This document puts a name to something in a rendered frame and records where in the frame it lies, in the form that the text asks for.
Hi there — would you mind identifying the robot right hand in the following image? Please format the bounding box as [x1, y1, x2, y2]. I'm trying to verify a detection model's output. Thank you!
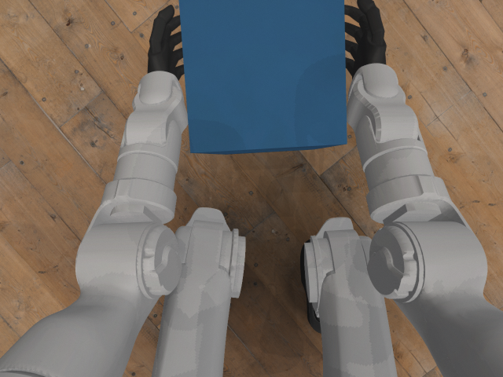
[344, 0, 387, 79]

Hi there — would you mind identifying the robot left upper arm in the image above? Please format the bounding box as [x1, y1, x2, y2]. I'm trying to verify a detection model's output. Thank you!
[0, 221, 182, 377]

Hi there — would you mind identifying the robot left hand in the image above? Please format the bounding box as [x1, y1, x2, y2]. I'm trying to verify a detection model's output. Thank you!
[148, 5, 185, 81]

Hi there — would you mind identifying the carton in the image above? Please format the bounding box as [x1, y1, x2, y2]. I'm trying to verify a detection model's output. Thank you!
[179, 0, 347, 155]

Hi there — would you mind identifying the robot right upper arm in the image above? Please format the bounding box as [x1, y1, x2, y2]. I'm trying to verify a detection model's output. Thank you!
[367, 221, 503, 377]

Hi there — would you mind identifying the left robot forearm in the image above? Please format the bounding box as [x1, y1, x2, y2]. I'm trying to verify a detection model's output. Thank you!
[75, 71, 188, 283]

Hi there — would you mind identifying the robot right thigh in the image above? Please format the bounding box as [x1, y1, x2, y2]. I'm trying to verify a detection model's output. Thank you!
[304, 229, 398, 377]

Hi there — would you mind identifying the right robot forearm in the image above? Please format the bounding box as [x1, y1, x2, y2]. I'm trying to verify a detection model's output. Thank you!
[347, 63, 487, 265]

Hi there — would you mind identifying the robot right foot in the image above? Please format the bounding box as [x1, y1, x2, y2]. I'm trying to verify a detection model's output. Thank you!
[300, 240, 321, 333]

